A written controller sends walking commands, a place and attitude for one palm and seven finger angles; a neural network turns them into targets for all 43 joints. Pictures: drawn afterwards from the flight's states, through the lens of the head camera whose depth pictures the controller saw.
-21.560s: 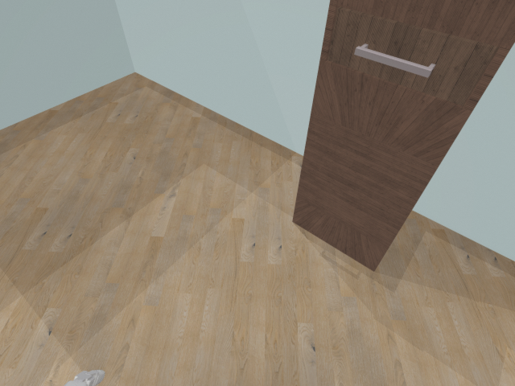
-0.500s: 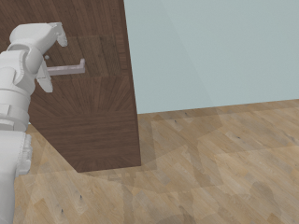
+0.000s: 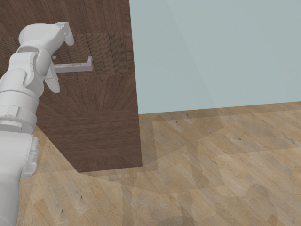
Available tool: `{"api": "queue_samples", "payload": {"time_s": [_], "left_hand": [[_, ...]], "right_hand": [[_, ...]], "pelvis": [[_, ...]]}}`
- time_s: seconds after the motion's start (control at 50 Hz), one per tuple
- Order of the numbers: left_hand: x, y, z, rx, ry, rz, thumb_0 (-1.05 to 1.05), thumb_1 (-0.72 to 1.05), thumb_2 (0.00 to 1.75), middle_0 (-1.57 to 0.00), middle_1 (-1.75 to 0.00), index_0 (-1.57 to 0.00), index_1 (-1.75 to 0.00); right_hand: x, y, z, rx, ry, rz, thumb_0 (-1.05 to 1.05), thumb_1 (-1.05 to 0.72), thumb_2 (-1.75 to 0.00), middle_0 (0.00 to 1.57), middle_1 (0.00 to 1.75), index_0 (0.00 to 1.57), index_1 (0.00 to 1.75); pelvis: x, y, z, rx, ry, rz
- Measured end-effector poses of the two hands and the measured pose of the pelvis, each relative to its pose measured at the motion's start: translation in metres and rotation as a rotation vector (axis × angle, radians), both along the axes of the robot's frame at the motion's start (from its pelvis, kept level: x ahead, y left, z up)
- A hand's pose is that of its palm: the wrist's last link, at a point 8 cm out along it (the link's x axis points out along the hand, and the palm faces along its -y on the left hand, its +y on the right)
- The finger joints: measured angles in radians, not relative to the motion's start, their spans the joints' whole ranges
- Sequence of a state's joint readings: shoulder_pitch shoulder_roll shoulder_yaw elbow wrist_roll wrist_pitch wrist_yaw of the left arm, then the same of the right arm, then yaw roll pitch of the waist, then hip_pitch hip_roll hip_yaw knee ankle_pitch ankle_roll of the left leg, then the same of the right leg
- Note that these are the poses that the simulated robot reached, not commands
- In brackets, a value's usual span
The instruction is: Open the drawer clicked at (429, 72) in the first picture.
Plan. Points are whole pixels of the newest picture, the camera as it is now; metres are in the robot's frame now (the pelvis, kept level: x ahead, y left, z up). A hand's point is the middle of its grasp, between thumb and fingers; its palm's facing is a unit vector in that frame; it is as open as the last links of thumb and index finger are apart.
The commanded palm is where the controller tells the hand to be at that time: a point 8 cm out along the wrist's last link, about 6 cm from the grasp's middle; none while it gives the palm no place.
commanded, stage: lower the fingers behind the handle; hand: left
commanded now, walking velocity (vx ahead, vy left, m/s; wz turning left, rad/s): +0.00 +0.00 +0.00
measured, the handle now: (58, 64) +0.54 +0.25 +0.14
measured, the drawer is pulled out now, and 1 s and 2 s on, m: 0.00 0.00 0.00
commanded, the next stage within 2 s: close the thumb around the handle in 1.12 s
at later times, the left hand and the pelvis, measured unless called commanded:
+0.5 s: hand (47, 78) +0.50 +0.27 +0.13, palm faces +0.02 -0.03 -1.00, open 13.5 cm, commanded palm +0.49 +0.27 +0.17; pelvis +0.02 +0.02 -0.01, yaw +2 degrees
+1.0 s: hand (50, 83) +0.49 +0.27 +0.11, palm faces -0.04 +0.01 -1.00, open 13.7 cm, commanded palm +0.48 +0.26 +0.16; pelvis +0.01 +0.00 -0.01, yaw +2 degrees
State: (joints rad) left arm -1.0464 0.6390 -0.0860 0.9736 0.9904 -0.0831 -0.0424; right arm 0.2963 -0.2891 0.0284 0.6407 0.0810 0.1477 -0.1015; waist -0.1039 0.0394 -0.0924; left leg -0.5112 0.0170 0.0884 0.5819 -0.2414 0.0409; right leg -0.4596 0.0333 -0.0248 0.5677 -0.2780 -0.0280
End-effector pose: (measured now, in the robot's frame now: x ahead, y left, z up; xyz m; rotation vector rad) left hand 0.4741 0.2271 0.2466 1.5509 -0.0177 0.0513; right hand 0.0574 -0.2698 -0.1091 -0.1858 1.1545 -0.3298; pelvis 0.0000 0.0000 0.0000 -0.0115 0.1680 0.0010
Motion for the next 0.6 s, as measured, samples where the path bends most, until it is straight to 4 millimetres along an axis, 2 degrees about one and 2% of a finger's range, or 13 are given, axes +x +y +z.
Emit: {"api": "queue_samples", "payload": {"time_s": [0.06,0.12,0.2,0.28,0.36,0.46,0.6], "left_hand": [[-0.001,0.016,-0.017,0.011,0.059,0.065,0.00,-0.49,0.30,-0.33,-1.27,-0.34,-1.25],[-0.004,0.040,-0.047,0.025,0.152,0.131,0.01,-0.49,0.30,-0.32,-1.24,-0.34,-1.24],[-0.008,0.051,-0.073,0.031,0.183,0.076,0.00,-0.49,0.30,-0.28,-1.21,-0.33,-1.22],[-0.005,0.050,-0.068,0.018,0.104,-0.021,0.00,-0.49,0.30,-0.29,-1.20,-0.31,-1.21],[-0.001,0.050,-0.066,0.009,0.055,-0.036,0.00,-0.49,0.30,-0.36,-1.25,-0.32,-1.21],[0.000,0.047,-0.066,-0.001,0.028,0.000,0.00,-0.49,0.30,-0.39,-1.24,-0.35,-1.24],[-0.001,0.041,-0.066,-0.010,0.035,0.067,0.00,-0.49,0.30,-0.37,-1.22,-0.35,-1.27]], "right_hand": [[-0.002,0.002,0.000,0.002,0.003,-0.003,0.00,-0.90,-0.90,0.20,0.30,0.20,0.30],[-0.007,0.003,0.000,-0.001,0.019,-0.006,0.00,-0.90,-0.90,0.20,0.30,0.20,0.30],[-0.016,0.003,-0.001,-0.020,0.083,0.004,0.00,-0.90,-0.90,0.20,0.30,0.20,0.30],[-0.024,0.004,-0.003,-0.038,0.161,0.015,0.00,-0.90,-0.90,0.20,0.30,0.20,0.30],[-0.023,0.007,-0.008,-0.024,0.204,0.024,0.00,-0.90,-0.90,0.20,0.29,0.20,0.30],[-0.009,0.016,-0.015,0.020,0.191,0.045,0.00,-0.90,-0.90,0.20,0.29,0.20,0.30],[0.014,0.026,-0.016,0.059,0.105,0.061,0.00,-0.90,-0.90,0.20,0.30,0.20,0.30]], "pelvis": [[0.000,0.002,0.000,0.000,0.004,-0.003],[0.001,0.003,-0.001,-0.002,0.013,-0.004],[0.004,0.006,-0.002,-0.008,0.033,0.012],[0.012,0.010,-0.004,-0.016,0.054,0.030],[0.020,0.015,-0.006,-0.020,0.068,0.039],[0.023,0.018,-0.007,-0.021,0.069,0.044],[0.017,0.014,-0.007,-0.017,0.060,0.041]]}}
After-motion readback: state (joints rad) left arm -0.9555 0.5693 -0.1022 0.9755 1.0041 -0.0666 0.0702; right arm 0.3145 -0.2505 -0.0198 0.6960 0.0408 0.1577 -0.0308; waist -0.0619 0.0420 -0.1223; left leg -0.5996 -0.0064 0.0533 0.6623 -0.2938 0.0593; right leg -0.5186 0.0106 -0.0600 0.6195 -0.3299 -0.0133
